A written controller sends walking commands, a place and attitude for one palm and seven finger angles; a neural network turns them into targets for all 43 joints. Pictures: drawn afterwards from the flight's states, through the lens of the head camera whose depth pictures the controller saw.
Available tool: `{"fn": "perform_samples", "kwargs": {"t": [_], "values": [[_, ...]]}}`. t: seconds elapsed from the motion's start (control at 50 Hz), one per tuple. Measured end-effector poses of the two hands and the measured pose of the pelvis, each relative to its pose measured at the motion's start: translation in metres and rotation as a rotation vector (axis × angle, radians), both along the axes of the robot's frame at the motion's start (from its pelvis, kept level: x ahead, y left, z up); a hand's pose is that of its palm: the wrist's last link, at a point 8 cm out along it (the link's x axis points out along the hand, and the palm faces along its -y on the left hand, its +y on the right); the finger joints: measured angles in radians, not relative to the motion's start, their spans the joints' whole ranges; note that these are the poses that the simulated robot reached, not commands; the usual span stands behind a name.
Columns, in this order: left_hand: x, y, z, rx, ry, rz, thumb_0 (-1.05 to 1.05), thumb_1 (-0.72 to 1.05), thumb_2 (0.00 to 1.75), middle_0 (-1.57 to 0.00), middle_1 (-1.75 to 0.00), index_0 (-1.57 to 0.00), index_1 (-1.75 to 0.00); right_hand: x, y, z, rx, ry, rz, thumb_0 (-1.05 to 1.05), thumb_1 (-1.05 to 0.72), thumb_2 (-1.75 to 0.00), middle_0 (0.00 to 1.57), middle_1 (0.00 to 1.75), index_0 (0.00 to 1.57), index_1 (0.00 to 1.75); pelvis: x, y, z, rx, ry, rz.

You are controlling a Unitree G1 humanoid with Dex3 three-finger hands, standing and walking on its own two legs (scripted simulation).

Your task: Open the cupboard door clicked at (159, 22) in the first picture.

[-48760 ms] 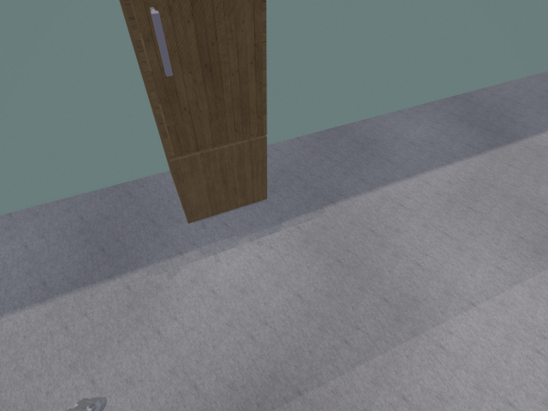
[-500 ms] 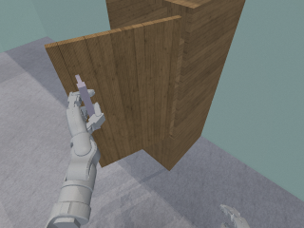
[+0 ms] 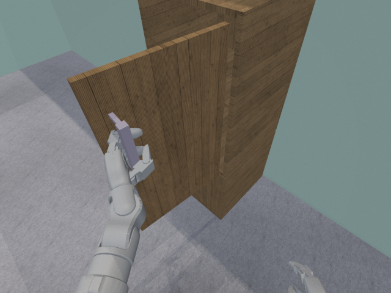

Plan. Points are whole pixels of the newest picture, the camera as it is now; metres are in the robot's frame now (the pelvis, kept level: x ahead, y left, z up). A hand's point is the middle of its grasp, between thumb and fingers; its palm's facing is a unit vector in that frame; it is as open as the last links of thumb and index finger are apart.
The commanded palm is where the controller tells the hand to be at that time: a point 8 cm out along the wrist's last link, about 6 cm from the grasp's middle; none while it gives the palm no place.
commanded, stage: open thumb and fingers to let go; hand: left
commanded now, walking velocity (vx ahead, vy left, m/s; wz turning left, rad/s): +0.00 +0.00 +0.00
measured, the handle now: (127, 149) +0.39 +0.17 +0.10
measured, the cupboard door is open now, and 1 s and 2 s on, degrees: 83 85 85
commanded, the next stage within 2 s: slide the hand sideways off the handle in 0.62 s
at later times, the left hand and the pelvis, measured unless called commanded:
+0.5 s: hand (147, 160) +0.36 +0.12 +0.10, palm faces +0.37 -0.93 +0.00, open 14.4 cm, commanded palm +0.31 +0.16 +0.09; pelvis +0.00 +0.01 +0.00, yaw +0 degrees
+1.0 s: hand (139, 174) +0.32 +0.13 +0.10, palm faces -0.11 -0.99 +0.00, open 16.2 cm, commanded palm +0.29 +0.18 +0.09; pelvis -0.01 +0.02 +0.00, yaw +0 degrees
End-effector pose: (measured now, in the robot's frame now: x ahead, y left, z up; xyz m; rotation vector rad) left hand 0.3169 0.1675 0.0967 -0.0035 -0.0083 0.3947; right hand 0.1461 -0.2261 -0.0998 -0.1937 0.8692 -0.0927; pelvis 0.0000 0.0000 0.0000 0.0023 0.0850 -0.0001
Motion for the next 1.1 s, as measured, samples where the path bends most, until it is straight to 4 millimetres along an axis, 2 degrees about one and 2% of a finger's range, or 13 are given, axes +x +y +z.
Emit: {"fn": "perform_samples", "kwargs": {"t": [0.1, 0.28, 0.4, 0.5, 0.76, 0.86, 0.92, 1.0, 1.1], "values": [[0.0, -0.001, 0.0, 0.007, -0.013, -0.005, 0.01, 0.38, 0.68, -0.35, -1.29, -0.35, -1.29, -0.003, 0.002, -0.003, 0.011, 0.005, 0.002, 0.01, -0.91, -0.89, 0.2, 0.3, 0.2, 0.3, 0.0, 0.0, -0.001, 0.001, 0.002, 0.0], [0.001, -0.001, 0.0, 0.004, -0.015, -0.005, 0.0, -0.17, 0.44, -0.32, -1.23, -0.32, -1.24, -0.012, 0.003, -0.007, 0.013, 0.031, -0.005, 0.01, -0.91, -0.89, 0.2, 0.3, 0.2, 0.3, 0.001, 0.003, -0.001, 0.001, 0.004, -0.003], [0.001, -0.002, 0.0, 0.007, -0.015, -0.009, -0.01, -0.39, 0.35, -0.31, -1.12, -0.29, -1.12, -0.014, 0.004, -0.007, 0.007, 0.035, -0.008, 0.01, -0.91, -0.89, 0.2, 0.3, 0.2, 0.3, 0.0, 0.005, -0.001, -0.001, 0.005, -0.005], [0.001, -0.001, 0.0, 0.013, -0.014, -0.021, -0.01, -0.46, 0.32, -0.31, -0.95, -0.27, -0.95, -0.012, 0.007, -0.005, 0.007, 0.026, -0.008, 0.01, -0.91, -0.89, 0.2, 0.3, 0.2, 0.3, 0.0, 0.008, -0.001, -0.002, 0.005, -0.007], [-0.003, 0.003, -0.001, 0.023, -0.017, -0.057, -0.02, -0.5, 0.3, -0.44, -0.65, -0.4, -0.67, -0.004, 0.018, -0.001, 0.004, 0.004, 0.02, 0.01, -0.91, -0.89, 0.2, 0.3, 0.2, 0.3, -0.005, 0.014, -0.002, -0.007, 0.002, 0.0], [-0.007, 0.015, -0.001, 0.108, -0.03, -0.34, -0.02, -0.5, 0.3, -0.34, -0.5, -0.27, -0.52, -0.008, 0.018, 0.002, 0.006, -0.023, 0.0, 0.01, -0.91, -0.89, 0.2, 0.3, 0.2, 0.3, -0.007, 0.015, -0.002, -0.008, -0.007, 0.002], [-0.007, 0.021, 0.0, 0.081, -0.023, -0.475, -0.02, -0.5, 0.3, -0.27, -0.42, -0.2, -0.44, -0.012, 0.017, 0.003, 0.003, -0.043, -0.015, 0.01, -0.91, -0.89, 0.2, 0.3, 0.2, 0.3, -0.009, 0.018, -0.001, -0.013, -0.015, 0.004], [-0.011, 0.022, 0.0, 0.011, -0.03, -0.504, -0.02, -0.5, 0.3, -0.21, -0.36, -0.16, -0.37, -0.015, 0.017, 0.007, 0.01, -0.07, -0.02, 0.01, -0.91, -0.89, 0.2, 0.3, 0.2, 0.3, -0.009, 0.021, 0.0, -0.011, -0.018, -0.003], [-0.019, 0.019, -0.001, 0.01, -0.042, -0.481, -0.02, -0.5, 0.3, -0.16, -0.33, -0.15, -0.33, -0.014, 0.019, 0.012, 0.024, -0.098, -0.012, 0.01, -0.91, -0.89, 0.2, 0.3, 0.2, 0.3, -0.009, 0.022, 0.0, -0.007, -0.015, -0.014]]}}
